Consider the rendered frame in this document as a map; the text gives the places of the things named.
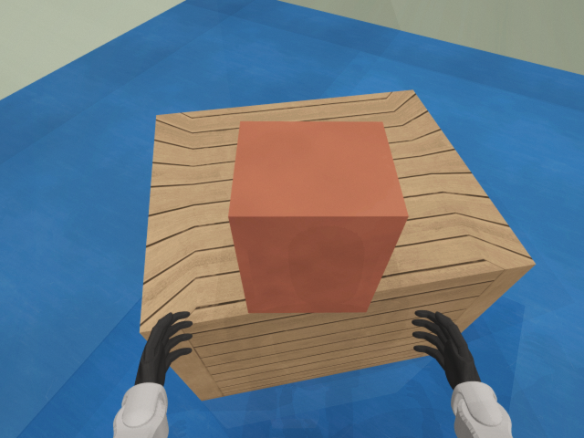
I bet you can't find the robot left hand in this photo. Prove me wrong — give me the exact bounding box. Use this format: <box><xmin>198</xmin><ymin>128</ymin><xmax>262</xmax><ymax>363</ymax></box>
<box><xmin>134</xmin><ymin>311</ymin><xmax>193</xmax><ymax>386</ymax></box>

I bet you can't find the pedestal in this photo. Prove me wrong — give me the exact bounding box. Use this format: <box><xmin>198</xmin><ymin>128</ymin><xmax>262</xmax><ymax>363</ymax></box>
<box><xmin>140</xmin><ymin>89</ymin><xmax>536</xmax><ymax>401</ymax></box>

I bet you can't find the robot right forearm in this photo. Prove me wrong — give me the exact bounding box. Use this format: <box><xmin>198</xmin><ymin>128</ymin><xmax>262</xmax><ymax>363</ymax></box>
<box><xmin>451</xmin><ymin>381</ymin><xmax>513</xmax><ymax>438</ymax></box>

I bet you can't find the robot left forearm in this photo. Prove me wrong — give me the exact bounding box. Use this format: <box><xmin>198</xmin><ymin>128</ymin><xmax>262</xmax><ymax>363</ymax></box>
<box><xmin>113</xmin><ymin>382</ymin><xmax>169</xmax><ymax>438</ymax></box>

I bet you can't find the robot right hand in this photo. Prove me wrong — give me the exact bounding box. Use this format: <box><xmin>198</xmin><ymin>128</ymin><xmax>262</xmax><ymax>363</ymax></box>
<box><xmin>412</xmin><ymin>310</ymin><xmax>481</xmax><ymax>390</ymax></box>

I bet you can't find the carton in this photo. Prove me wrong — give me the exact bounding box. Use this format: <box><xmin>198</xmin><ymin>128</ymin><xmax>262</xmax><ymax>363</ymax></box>
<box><xmin>228</xmin><ymin>121</ymin><xmax>409</xmax><ymax>313</ymax></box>

